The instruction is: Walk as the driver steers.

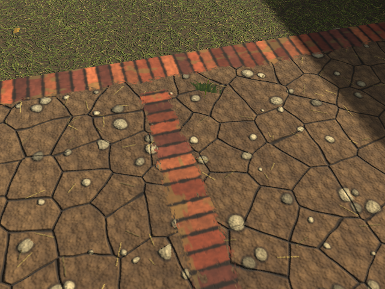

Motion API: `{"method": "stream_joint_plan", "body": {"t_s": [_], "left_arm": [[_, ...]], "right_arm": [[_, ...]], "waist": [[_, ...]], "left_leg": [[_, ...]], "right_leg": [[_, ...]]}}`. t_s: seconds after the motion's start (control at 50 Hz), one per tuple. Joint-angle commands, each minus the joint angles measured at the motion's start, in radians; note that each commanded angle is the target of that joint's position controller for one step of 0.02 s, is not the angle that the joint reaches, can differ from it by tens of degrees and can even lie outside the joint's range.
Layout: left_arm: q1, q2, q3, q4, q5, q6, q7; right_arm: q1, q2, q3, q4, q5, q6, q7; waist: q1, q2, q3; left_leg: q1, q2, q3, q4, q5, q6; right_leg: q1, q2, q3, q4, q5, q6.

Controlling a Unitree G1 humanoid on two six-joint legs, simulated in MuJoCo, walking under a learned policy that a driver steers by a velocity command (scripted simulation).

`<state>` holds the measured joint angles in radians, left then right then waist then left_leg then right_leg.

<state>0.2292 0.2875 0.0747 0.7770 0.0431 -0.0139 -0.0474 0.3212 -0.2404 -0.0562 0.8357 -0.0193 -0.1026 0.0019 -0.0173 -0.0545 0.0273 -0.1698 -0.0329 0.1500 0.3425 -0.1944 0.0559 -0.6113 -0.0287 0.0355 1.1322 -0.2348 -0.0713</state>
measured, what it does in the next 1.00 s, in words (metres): walks ahead: right foot, then left foot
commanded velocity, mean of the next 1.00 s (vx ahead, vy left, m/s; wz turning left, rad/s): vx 0.42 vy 0.00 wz -0.11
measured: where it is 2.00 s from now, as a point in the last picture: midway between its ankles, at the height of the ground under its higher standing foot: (231, 272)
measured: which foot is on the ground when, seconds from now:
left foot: down 0.00-0.32, up 0.34-0.82, down 0.84-1.00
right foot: up 0.00-0.28, down 0.30-0.82, up 0.84-1.00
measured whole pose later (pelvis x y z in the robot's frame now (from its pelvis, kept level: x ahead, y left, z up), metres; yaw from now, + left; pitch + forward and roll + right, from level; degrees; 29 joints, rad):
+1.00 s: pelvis +0.50 -0.07 -0.01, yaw -2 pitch +0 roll +0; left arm 0.20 0.23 0.02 0.85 0.03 -0.03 0.02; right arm 0.22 -0.25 -0.06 0.83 0.00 -0.02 0.01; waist 0.00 -0.02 0.10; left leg -0.37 -0.11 0.03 0.46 -0.10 0.13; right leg -0.48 0.00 0.01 1.24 -0.41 0.01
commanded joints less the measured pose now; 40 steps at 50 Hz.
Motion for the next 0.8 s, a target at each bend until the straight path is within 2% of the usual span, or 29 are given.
{"method": "stream_joint_plan", "body": {"t_s": [0.02,0.08,0.12,0.2,0.24,0.26,0.28,0.3,0.32,0.34,0.36,0.38,0.4,0.42,0.44,0.48,0.54,0.58,0.66,0.7,0.74,0.78,0.8], "left_arm": [[-0.023,0.0,-0.009,-0.073,0.0,0.001,-0.016],[-0.127,-0.019,-0.023,-0.106,-0.007,-0.006,-0.026],[-0.209,-0.026,-0.031,-0.132,-0.008,-0.009,-0.035],[-0.295,-0.016,-0.034,-0.167,-0.001,-0.009,-0.039],[-0.264,-0.003,-0.027,-0.163,0.005,-0.008,-0.029],[-0.2,0.008,-0.02,-0.144,0.008,-0.012,-0.024],[-0.068,0.028,-0.008,-0.102,0.013,-0.021,-0.015],[0.11,0.075,0.014,-0.042,0.025,-0.029,0.001],[0.184,0.191,0.041,-0.038,0.03,-0.031,0.018],[0.238,0.188,0.043,-0.042,-0.008,-0.017,0.034],[0.183,0.172,0.039,-0.023,-0.014,-0.012,0.047],[0.125,0.125,0.027,-0.013,-0.023,-0.02,0.048],[0.083,0.086,0.014,-0.005,-0.025,-0.03,0.046],[0.055,0.059,0.004,0.0,-0.031,-0.04,0.044],[0.038,0.037,-0.005,0.003,-0.032,-0.05,0.04],[0.062,0.049,-0.004,0.025,-0.037,-0.068,0.036],[0.116,0.067,-0.001,0.061,-0.038,-0.075,0.034],[0.145,0.061,-0.005,0.078,-0.035,-0.078,0.034],[0.198,0.053,-0.013,0.114,-0.024,-0.088,0.041],[0.204,0.042,-0.022,0.132,-0.02,-0.087,0.051],[0.206,0.046,-0.027,0.148,-0.021,-0.084,0.064],[0.178,0.08,-0.022,0.151,-0.023,-0.081,0.081],[0.16,0.098,-0.016,0.15,-0.021,-0.075,0.087]], "right_arm": [[0.02,-0.075,-0.01,-0.034,0.001,-0.023,0.004],[0.045,-0.082,-0.009,-0.017,0.001,-0.019,0.004],[0.075,-0.099,-0.011,-0.005,0.002,-0.015,-0.002],[0.143,-0.132,-0.016,0.032,0.0,0.006,-0.017],[0.156,-0.16,-0.021,0.048,-0.001,0.023,-0.026],[0.168,-0.172,-0.021,0.058,-0.002,0.032,-0.028],[0.169,-0.179,-0.02,0.061,0.001,0.041,-0.029],[0.156,-0.168,-0.013,0.046,0.002,0.042,-0.027],[0.202,-0.047,0.02,-0.03,0.024,0.035,-0.002],[0.117,-0.124,-0.002,-0.044,0.02,0.028,0.001],[-0.002,-0.136,-0.007,-0.077,0.022,0.022,0.003],[-0.013,-0.112,0.005,-0.076,0.026,0.011,0.004],[0.006,-0.1,0.006,-0.057,0.016,0.017,0.005],[0.043,-0.092,0.006,-0.042,-0.005,0.036,0.007],[0.078,-0.08,0.008,-0.019,-0.017,0.056,0.011],[0.077,-0.067,0.007,-0.016,-0.023,0.074,0.024],[-0.043,-0.066,0.004,-0.047,-0.018,0.079,0.031],[-0.109,-0.065,0.005,-0.06,-0.01,0.078,0.032],[-0.216,-0.051,0.013,-0.085,0.001,0.071,0.038],[-0.25,-0.039,0.019,-0.095,-0.005,0.064,0.039],[-0.256,-0.034,0.022,-0.101,-0.013,0.056,0.039],[-0.172,-0.056,0.013,-0.079,-0.02,0.049,0.034],[-0.07,-0.075,0.004,-0.049,-0.021,0.043,0.029]], "waist": [[0.022,0.115,0.015],[0.005,0.118,0.032],[-0.018,0.122,0.047],[-0.042,0.123,0.069],[-0.019,0.145,0.033],[0.009,0.155,-0.01],[0.066,0.144,-0.084],[0.145,0.097,-0.185],[0.121,-0.148,-0.343],[0.156,-0.079,-0.407],[0.144,0.001,-0.244],[0.099,0.027,-0.149],[0.049,0.064,-0.087],[0.008,0.056,-0.061],[-0.014,0.047,-0.059],[-0.026,0.027,-0.042],[-0.002,0.019,0.019],[0.019,0.013,0.037],[0.055,0.005,0.068],[0.057,0.017,0.094],[0.056,0.004,0.082],[0.019,-0.029,0.021],[-0.02,-0.036,-0.028]], "left_leg": [[0.044,0.291,-0.167,-0.203,0.22,0.117],[0.051,0.257,-0.06,-0.192,0.294,0.092],[0.066,0.26,-0.018,-0.189,0.317,0.081],[0.203,0.297,0.028,-0.133,0.444,0.07],[0.257,0.305,0.069,-0.004,0.751,0.057],[0.265,0.308,0.079,0.113,0.883,0.057],[0.22,0.303,0.095,0.287,0.89,0.049],[0.048,0.282,0.104,0.525,0.689,0.028],[-0.399,0.159,0.097,0.913,-0.068,-0.029],[-0.54,0.045,-0.066,1.093,-0.34,-0.044],[-0.622,0.107,-0.135,1.078,-0.211,-0.031],[-0.573,0.137,-0.142,0.987,-0.145,-0.025],[-0.504,0.163,-0.15,0.9,-0.129,-0.026],[-0.427,0.172,-0.153,0.847,-0.123,-0.033],[-0.373,0.173,-0.152,0.82,-0.116,-0.036],[-0.371,0.164,-0.136,0.777,-0.086,-0.046],[-0.468,0.174,-0.125,0.669,0.039,-0.059],[-0.508,0.171,-0.127,0.588,0.112,-0.055],[-0.519,0.124,-0.136,0.44,0.216,-0.024],[-0.485,0.095,-0.103,0.353,0.227,-0.004],[-0.414,0.059,-0.058,0.29,0.204,0.018],[-0.309,-0.002,-0.023,0.267,0.123,0.048],[-0.222,-0.036,-0.019,0.238,0.098,0.068]], "right_leg": [[-0.12,-0.047,0.026,-0.04,0.105,0.011],[-0.093,-0.039,-0.028,-0.216,0.228,0.012],[-0.053,-0.034,-0.078,-0.334,0.259,0.003],[-0.021,-0.007,-0.143,-0.474,0.145,-0.035],[0.073,0.055,-0.185,-0.515,0.034,-0.071],[0.165,0.095,-0.19,-0.538,-0.013,-0.094],[0.336,0.132,-0.182,-0.598,-0.004,-0.122],[0.606,0.081,-0.083,-0.636,-0.004,-0.161],[1.018,-0.272,0.415,-0.643,-0.057,-0.296],[1.027,-0.376,0.709,-0.81,0.016,-0.337],[0.927,-0.318,0.491,-0.813,0.159,-0.294],[0.773,-0.282,0.377,-0.826,0.29,-0.258],[0.652,-0.231,0.284,-0.849,0.375,-0.214],[0.56,-0.192,0.222,-0.875,0.401,-0.186],[0.511,-0.162,0.179,-0.9,0.407,-0.173],[0.476,-0.144,0.146,-0.943,0.42,-0.183],[0.485,-0.128,0.099,-0.996,0.385,-0.17],[0.521,-0.123,0.06,-1.009,0.386,-0.15],[0.591,-0.142,-0.019,-1.025,0.419,-0.116],[0.615,-0.145,-0.08,-0.989,0.584,-0.097],[0.647,-0.15,-0.118,-0.918,0.761,-0.072],[0.689,-0.15,-0.137,-0.76,1.007,-0.044],[0.694,-0.145,-0.143,-0.621,1.064,-0.034]]}}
